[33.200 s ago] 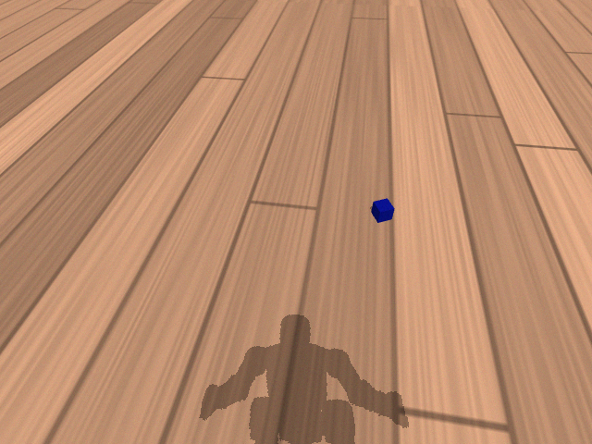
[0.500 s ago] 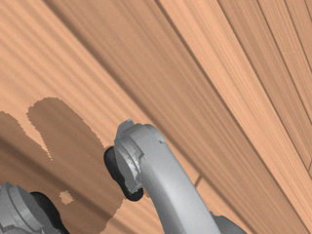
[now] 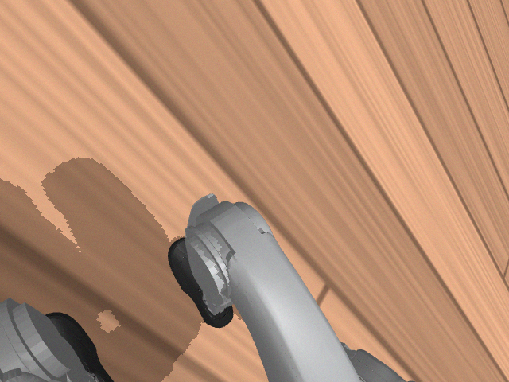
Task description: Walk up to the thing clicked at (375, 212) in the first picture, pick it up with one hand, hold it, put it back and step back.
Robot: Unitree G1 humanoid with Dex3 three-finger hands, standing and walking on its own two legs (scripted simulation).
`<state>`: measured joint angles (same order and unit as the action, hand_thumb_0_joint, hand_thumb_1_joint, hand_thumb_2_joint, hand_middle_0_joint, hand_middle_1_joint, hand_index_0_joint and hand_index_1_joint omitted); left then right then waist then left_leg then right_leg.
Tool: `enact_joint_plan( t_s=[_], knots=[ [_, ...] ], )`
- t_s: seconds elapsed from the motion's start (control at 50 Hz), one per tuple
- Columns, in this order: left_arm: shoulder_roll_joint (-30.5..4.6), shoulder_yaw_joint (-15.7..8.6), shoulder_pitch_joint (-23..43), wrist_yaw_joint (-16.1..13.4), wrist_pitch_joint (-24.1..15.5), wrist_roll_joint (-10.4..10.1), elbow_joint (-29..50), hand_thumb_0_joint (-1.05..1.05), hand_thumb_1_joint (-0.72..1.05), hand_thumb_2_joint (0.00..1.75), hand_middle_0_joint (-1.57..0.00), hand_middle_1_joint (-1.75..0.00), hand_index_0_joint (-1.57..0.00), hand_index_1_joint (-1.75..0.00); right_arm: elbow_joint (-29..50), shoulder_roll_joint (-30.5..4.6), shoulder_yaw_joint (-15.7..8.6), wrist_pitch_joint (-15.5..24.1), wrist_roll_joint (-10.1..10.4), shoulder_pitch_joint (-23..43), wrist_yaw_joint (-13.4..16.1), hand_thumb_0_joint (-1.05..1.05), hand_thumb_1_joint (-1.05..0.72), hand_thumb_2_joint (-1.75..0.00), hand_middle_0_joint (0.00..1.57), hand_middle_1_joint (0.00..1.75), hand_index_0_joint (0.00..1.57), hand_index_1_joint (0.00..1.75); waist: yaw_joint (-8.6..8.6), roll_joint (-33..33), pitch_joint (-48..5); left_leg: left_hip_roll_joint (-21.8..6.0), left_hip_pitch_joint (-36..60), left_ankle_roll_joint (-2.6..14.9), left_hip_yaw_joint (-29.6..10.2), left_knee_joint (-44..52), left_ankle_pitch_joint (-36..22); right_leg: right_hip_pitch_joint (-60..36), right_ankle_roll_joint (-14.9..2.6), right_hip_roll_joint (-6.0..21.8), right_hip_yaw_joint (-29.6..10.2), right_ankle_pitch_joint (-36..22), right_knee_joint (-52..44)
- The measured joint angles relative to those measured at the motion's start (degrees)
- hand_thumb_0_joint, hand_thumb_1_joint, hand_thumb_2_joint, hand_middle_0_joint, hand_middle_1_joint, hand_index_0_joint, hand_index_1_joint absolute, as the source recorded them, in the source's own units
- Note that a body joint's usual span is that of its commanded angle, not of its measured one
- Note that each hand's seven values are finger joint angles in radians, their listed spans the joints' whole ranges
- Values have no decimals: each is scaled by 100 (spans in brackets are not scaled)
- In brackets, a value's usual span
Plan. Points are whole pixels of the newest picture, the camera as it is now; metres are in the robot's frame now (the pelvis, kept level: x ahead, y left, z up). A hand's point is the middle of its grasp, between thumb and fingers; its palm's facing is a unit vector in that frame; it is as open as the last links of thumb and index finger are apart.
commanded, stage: go down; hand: left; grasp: from above
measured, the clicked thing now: out of the picture +0.48 +0.34 -0.30
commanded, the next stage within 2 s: none
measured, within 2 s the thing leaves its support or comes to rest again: neither
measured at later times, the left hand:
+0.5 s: hand out of the picture +0.48 +0.36 -0.20, palm faces -0.05 -0.38 -0.92, open 13.7 cm
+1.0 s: hand out of the picture +0.46 +0.37 +0.00, palm faces -0.15 -0.35 -0.93, open 13.8 cm
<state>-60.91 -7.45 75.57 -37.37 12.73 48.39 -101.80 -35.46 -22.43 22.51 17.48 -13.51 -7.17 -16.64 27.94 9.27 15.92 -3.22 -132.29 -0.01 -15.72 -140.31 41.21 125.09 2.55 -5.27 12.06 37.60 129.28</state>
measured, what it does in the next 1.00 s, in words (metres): rises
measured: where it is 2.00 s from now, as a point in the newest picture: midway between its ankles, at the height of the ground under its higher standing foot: (154, 335)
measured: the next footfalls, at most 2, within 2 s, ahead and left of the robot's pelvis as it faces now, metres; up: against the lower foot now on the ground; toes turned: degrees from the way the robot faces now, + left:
none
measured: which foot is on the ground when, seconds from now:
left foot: down 0.00-1.00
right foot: down 0.00-1.00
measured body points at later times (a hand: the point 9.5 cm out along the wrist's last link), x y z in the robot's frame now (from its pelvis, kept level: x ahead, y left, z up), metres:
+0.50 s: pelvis +0.01 +0.00 +0.02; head +0.30 +0.11 +0.33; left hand +0.49 +0.38 -0.15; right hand +0.03 -0.25 -0.04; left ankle +0.06 +0.13 -0.30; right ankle +0.12 -0.11 -0.30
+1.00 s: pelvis +0.00 -0.02 +0.05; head +0.21 +0.04 +0.45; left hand +0.47 +0.39 +0.05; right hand +0.05 -0.27 -0.06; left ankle +0.06 +0.13 -0.30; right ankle +0.12 -0.11 -0.30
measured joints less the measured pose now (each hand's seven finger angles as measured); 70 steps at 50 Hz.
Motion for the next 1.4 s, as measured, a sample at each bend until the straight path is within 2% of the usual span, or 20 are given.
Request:
enact_joint_plan(
  t_s=[0.16, 0.26, 0.32, 0.42, 0.52, 0.6, 0.74, 0.8, 0.86, 1.0, 1.06, 1.16, 1.24, 1.32, 1.4],
  knots=[
    [35, -78, -15, -17, 29, 18, 57, 0, -41, 92, -12, -104, -12, -102, -5, 16, -18, 8, 11, -5, -18, 1, -92, -89, 19, 30, 20, 30, -28, -3, 15, -12, 5, -10, 12, 3, -1, 12, -9, -5, -10, -10, 7],
    [39, -410, -14, -179, 155, -57, 230, 0, -44, 93, -12, -105, -13, -103, 97, 0, -91, 12, 8, -60, -93, 2, -93, -89, 19, 30, 20, 30, -66, -18, -2, -25, 25, -25, 13, 47, -4, 9, -22, -11, -10, -22, -30],
    [63, -578, 49, -241, 301, -169, 428, 0, -45, 94, -12, -106, -13, -104, 161, -5, -182, 27, 29, -124, -156, 1, -92, -90, 19, 30, 20, 30, -109, -59, -59, -29, 32, -37, 33, 108, -15, 14, -35, -6, -24, -29, -71],
    [354, -756, -22, -145, 663, -403, 956, 0, -46, 93, -11, -106, -12, -105, 108, 45, -470, 1, 210, -342, -264, 1, -91, -90, 19, 30, 20, 30, -288, -275, -342, -36, 47, -63, 82, 240, -4, 25, -70, 9, -57, -2, -157],
    [811, -779, -303, 133, 1078, -632, 1403, 0, -46, 93, -11, -106, -12, -105, -188, 141, -759, -140, 465, -557, -295, 0, -91, -90, 19, 30, 20, 30, -535, -594, -887, -43, 110, -83, 161, 387, 48, 5, -111, 32, -113, 75, -232],
    [1186, -635, -469, 441, 1379, -706, 1639, 0, -47, 94, -11, -106, -12, -104, -506, 234, -1029, -246, 641, -682, -260, 0, -91, -90, 19, 30, 20, 30, -756, -850, -1403, -28, 137, -78, 270, 468, 62, 5, -128, 71, -197, 135, -235],
    [1785, 10, -562, 1099, 1683, -603, 1849, 0, -48, 95, -11, -106, -11, -105, -1053, 451, -1478, -414, 830, -579, -73, 0, -91, -90, 19, 30, 20, 30, -1098, -1179, -1948, -3, 314, -9, 587, 724, -54, -105, -115, 146, -456, 125, -309],
    [1999, 71, -547, 1362, 1773, -602, 1839, 0, -48, 95, -11, -106, -11, -105, -1201, 507, -1557, -504, 878, -528, 36, 0, -91, -90, 19, 30, 20, 30, -1183, -1259, -2123, -8, 448, 2, 731, 900, -112, -177, -125, 167, -577, 101, -387],
    [2084, 65, -483, 1595, 1812, -517, 1714, 0, -49, 96, -11, -106, -11, -106, -1308, 543, -1597, -583, 923, -488, 158, 0, -91, -90, 19, 30, 20, 30, -1199, -1318, -2277, -9, 586, -13, 837, 1079, -158, -248, -154, 185, -666, 84, -472],
    [1920, 85, -214, 2069, 1636, -98, 1449, 0, -50, 97, -11, -107, -11, -107, -1251, 524, -1705, -727, 931, -523, 381, 0, -90, -90, 19, 30, 20, 30, -1185, -1362, -2314, -4, 859, -77, 989, 1408, -276, -392, -239, 214, -794, 20, -623],
    [1872, 58, -189, 2159, 1556, -36, 1475, 0, -50, 97, -11, -108, -11, -107, -1145, 476, -1788, -777, 923, -611, 466, 0, -90, -90, 19, 30, 20, 30, -1236, -1375, -2286, -6, 949, -100, 1029, 1536, -314, -445, -264, 218, -828, -8, -704],
    [1974, -55, -236, 2210, 1557, -122, 1651, 0, -50, 96, -11, -108, -11, -107, -1068, 405, -1891, -851, 989, -725, 627, 0, -90, -90, 19, 30, 20, 30, -1382, -1388, -2355, -4, 1105, -123, 1091, 1817, -366, -565, -292, 229, -878, -38, -928],
    [2062, -106, -211, 2150, 1702, -199, 1717, 0, -51, 96, -11, -107, -11, -106, -1088, 414, -1948, -878, 1044, -703, 753, 1, -91, -90, 19, 30, 20, 30, -1448, -1359, -2453, -12, 1296, -130, 1112, 2071, -379, -747, -304, 226, -891, -49, -1170],
    [2112, -51, -133, 2099, 1863, -223, 1660, 0, -51, 96, -12, -106, -11, -106, -1122, 451, -1978, -870, 1096, -622, 849, 1, -91, -90, 19, 30, 20, 30, -1457, -1328, -2548, -12, 1519, -136, 1117, 2340, -391, -981, -313, 231, -890, -57, -1444],
    [2149, 36, -80, 2184, 1967, -190, 1567, 0, -51, 96, -12, -105, -11, -105, -1115, 497, -1977, -860, 1118, -565, 900, 0, -91, -90, 19, 30, 20, 30, -1456, -1279, -2601, -21, 1774, -133, 1115, 2568, -390, -1248, -314, 225, -883, -62, -1690]
  ],
)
